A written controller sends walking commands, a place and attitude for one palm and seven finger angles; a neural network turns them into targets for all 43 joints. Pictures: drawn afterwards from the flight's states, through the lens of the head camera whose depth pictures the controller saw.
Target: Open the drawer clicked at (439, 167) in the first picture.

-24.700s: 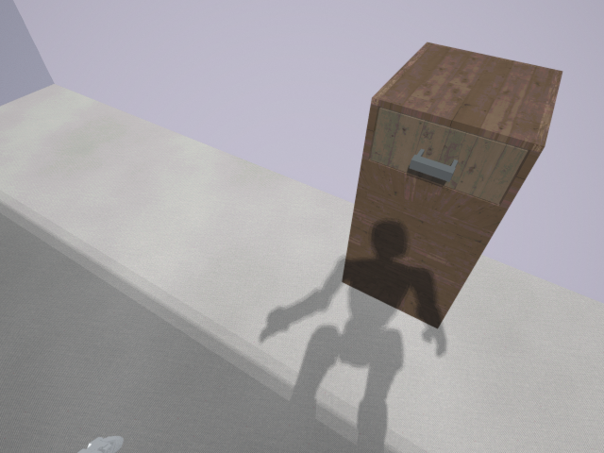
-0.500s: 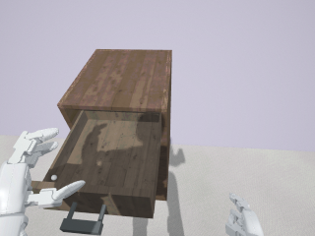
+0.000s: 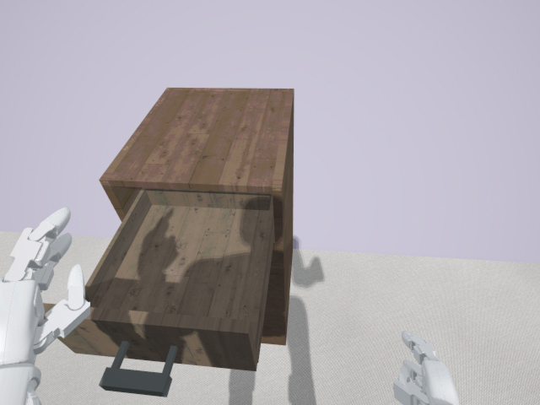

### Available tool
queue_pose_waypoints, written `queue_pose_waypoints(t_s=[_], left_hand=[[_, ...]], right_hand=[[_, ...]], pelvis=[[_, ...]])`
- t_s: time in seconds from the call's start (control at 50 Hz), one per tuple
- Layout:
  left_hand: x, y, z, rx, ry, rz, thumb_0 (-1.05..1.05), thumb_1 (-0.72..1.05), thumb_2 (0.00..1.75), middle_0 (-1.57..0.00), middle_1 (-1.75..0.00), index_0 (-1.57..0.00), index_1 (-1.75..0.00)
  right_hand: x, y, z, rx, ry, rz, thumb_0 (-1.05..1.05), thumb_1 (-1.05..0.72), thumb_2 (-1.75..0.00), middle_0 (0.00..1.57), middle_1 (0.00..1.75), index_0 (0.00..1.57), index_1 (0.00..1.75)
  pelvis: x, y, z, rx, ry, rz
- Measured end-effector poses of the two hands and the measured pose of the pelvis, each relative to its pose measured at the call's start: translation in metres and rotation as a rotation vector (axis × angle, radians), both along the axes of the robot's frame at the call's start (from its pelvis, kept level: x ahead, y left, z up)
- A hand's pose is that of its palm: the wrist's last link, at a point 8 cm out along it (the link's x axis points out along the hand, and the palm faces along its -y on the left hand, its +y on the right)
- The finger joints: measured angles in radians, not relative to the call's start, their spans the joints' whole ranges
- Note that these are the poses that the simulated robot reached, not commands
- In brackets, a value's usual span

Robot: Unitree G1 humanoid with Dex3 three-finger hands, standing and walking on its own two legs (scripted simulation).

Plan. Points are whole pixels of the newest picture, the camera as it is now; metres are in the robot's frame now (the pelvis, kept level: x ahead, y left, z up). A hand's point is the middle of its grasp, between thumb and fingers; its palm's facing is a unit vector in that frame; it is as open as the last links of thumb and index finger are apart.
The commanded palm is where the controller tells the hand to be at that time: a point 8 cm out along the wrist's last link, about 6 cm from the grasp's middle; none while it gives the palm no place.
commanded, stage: draw the hand back to the body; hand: left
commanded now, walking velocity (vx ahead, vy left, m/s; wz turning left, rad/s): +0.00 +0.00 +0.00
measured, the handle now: (142, 366) +0.19 +0.24 -0.07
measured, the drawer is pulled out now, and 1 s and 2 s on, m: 0.30 0.30 0.30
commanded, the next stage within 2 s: step back with the hand held close in 0.04 s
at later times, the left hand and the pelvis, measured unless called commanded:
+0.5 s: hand (60, 326) +0.16 +0.25 +0.14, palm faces +0.27 -0.82 -0.51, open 7.4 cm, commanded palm +0.10 +0.30 +0.17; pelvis -0.02 +0.02 +0.00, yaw +1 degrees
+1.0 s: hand out of the picture +0.09 +0.27 +0.16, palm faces +0.39 -0.83 -0.40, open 7.4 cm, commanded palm +0.03 +0.32 +0.17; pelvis -0.09 +0.03 -0.02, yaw +3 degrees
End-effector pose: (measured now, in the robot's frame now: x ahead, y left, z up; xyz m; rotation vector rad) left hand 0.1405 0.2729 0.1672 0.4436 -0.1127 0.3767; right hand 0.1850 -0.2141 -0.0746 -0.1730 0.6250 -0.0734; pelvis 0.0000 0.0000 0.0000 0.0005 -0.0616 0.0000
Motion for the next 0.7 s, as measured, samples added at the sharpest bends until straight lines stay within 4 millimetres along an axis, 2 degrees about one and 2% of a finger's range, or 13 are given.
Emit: queue_pose_waypoints(t_s=[0.16, 0.26, 0.44, 0.6, 0.7], left_hand=[[-0.002, 0.0, 0.005, 0.018, -0.011, 0.003, 0.01, 0.87, 0.89, -0.21, -0.31, -0.21, -0.31], [0.0, 0.008, 0.015, 0.09, -0.042, -0.01, 0.01, 0.88, 0.9, -0.21, -0.3, -0.21, -0.3], [-0.011, 0.013, -0.003, 0.09, 0.083, -0.077, 0.01, 0.89, 0.9, -0.21, -0.3, -0.21, -0.3], [-0.029, 0.033, 0.003, 0.113, 0.028, -0.077, 0.02, 0.89, 0.9, -0.21, -0.3, -0.21, -0.3], [-0.046, 0.04, 0.004, 0.116, -0.02, -0.072, 0.01, 0.89, 0.9, -0.21, -0.3, -0.21, -0.3]], right_hand=[[-0.005, -0.004, -0.003, 0.001, 0.012, -0.011, 0.02, -0.9, -0.9, 0.2, 0.3, 0.2, 0.3], [-0.009, -0.005, -0.005, -0.012, 0.057, 0.001, 0.02, -0.91, -0.9, 0.2, 0.3, 0.2, 0.3], [-0.026, -0.01, -0.008, -0.055, 0.139, -0.062, 0.02, -0.91, -0.9, 0.2, 0.3, 0.2, 0.3], [-0.039, 0.006, 0.001, -0.078, 0.118, -0.074, 0.02, -0.91, -0.9, 0.2, 0.3, 0.2, 0.3], [-0.048, 0.02, 0.007, -0.074, 0.075, -0.043, 0.02, -0.91, -0.9, 0.2, 0.3, 0.2, 0.3]], pelvis=[[-0.001, -0.001, 0.0, -0.001, -0.003, -0.001], [-0.008, -0.001, -0.001, -0.016, 0.04, 0.025], [-0.02, 0.014, -0.003, -0.017, 0.098, 0.019], [-0.038, 0.027, -0.006, -0.019, 0.098, 0.023], [-0.055, 0.031, -0.009, -0.018, 0.097, 0.02]])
